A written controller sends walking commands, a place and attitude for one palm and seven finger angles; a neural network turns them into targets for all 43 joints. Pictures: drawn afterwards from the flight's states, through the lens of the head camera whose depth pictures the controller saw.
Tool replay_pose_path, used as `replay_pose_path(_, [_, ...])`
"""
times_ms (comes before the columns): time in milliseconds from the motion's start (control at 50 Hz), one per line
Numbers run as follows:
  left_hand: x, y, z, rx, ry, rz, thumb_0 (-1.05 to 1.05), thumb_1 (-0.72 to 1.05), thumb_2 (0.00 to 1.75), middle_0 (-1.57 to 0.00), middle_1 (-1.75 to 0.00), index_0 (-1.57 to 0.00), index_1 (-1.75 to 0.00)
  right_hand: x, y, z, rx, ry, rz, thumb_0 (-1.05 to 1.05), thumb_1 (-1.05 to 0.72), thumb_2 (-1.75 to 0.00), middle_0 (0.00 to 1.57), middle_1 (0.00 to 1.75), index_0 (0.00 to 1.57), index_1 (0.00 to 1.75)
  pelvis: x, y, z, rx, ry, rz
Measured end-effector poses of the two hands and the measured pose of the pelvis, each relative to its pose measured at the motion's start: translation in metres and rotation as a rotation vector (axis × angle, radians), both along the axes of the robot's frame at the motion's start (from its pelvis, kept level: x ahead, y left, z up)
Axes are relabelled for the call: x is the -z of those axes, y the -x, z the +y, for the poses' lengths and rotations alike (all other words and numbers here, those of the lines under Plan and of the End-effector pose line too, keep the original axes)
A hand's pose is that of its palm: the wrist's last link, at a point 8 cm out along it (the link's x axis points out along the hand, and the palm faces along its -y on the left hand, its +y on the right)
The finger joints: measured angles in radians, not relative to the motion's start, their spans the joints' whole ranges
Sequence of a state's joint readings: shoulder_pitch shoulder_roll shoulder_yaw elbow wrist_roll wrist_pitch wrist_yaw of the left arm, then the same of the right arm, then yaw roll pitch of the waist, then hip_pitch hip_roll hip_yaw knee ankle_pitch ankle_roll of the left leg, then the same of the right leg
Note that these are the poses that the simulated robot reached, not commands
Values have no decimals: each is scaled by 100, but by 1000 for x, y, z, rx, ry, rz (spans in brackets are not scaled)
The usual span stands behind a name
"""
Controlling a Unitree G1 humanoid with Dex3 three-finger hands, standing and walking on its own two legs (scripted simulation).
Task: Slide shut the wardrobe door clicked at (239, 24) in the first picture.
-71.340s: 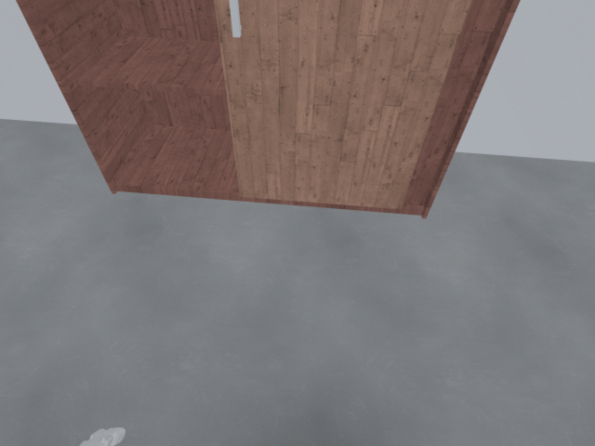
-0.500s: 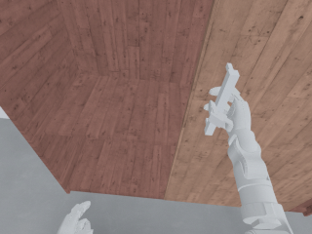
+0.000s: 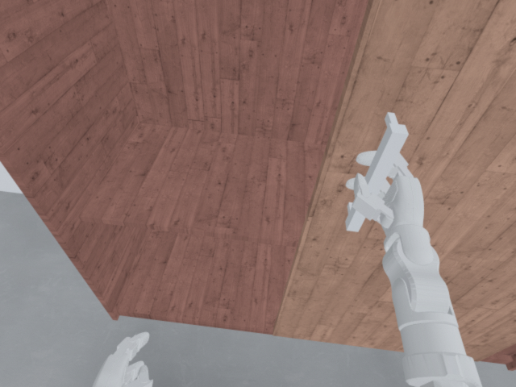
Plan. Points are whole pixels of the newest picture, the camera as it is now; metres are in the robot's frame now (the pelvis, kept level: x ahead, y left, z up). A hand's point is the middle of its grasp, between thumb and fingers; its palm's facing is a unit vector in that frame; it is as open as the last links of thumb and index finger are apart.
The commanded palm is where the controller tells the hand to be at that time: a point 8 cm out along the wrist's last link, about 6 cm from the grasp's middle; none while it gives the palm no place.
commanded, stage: grip the handle and tug to test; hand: right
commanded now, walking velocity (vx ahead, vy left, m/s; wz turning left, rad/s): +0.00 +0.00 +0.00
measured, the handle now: (369, 177) +0.43 -0.13 +0.14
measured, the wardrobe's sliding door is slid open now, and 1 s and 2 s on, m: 0.59 0.56 0.48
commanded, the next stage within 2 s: tug the door sideways, standing still in 0.06 s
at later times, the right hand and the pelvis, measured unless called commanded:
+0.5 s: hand (358, 197) +0.37 -0.10 +0.14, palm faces +0.08 +1.00 -0.02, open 5.8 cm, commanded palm +0.35 -0.12 +0.14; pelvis +0.02 +0.00 +0.00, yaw -4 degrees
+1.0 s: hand (341, 197) +0.37 -0.08 +0.14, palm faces -0.01 +0.99 -0.10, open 6.0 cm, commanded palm +0.36 -0.12 +0.14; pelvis +0.00 -0.01 -0.01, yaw -3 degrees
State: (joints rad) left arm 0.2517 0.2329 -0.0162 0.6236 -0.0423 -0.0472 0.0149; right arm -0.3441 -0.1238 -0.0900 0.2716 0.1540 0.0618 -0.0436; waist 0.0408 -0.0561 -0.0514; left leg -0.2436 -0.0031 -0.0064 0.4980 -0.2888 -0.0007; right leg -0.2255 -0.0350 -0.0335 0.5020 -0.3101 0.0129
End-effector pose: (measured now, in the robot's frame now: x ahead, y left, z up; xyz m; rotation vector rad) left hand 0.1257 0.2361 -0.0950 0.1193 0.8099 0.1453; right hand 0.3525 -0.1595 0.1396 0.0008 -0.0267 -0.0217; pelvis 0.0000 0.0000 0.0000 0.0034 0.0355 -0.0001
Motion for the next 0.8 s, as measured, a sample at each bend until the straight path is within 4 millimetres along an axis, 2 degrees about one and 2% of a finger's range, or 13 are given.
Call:
replay_pose_path(120, [-4,-16,2,-5,4,-22,1,91,90,-20,-30,-20,-30,0,2,0,-3,5,-6,0,-75,-78,34,140,32,140,0,-12,0,-7,0,7])
replay_pose_path(260, [-6,-43,-1,33,-9,-25,1,91,90,-19,-30,-20,-30,-1,3,0,1,10,-3,0,-75,-79,34,140,31,139,0,-25,0,13,-3,13])
replay_pose_path(460, [-2,-73,-24,133,6,-22,1,91,90,-19,-30,-20,-30,-2,4,3,50,19,11,1,-73,-83,35,140,32,139,2,-24,-3,60,-3,14])
replay_pose_path(600, [1,-73,-41,172,38,-29,1,91,90,-19,-30,-20,-30,-2,5,6,60,29,8,0,-75,-83,34,140,29,140,4,-17,-5,74,-3,8])
replay_pose_path(800, [11,-52,-49,192,55,17,1,91,90,-20,-30,-20,-30,-1,5,17,53,44,-1,0,-77,-81,33,140,25,140,6,-6,-9,86,-5,7])
